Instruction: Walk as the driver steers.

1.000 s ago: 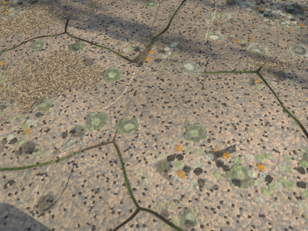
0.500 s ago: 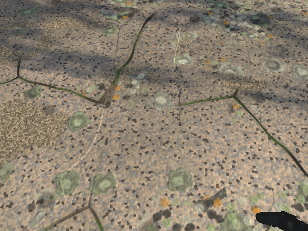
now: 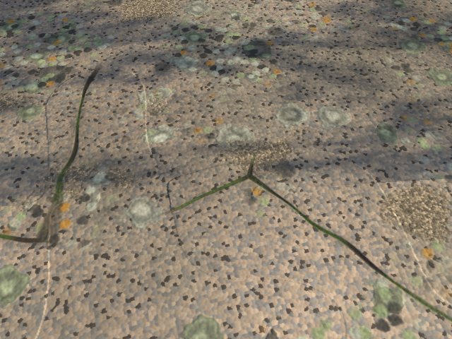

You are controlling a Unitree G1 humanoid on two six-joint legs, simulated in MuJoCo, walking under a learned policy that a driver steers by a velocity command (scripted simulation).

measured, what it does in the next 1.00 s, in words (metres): steps on the spot, turning left: left foot, then right foot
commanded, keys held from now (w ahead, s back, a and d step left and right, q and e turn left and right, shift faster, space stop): q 0.96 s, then no key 0.04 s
